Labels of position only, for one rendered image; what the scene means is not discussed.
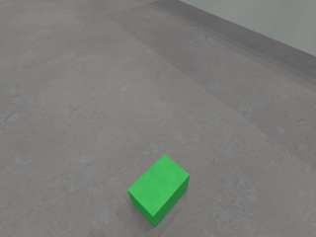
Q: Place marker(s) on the carton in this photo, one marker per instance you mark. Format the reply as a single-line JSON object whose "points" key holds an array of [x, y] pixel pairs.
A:
{"points": [[157, 191]]}

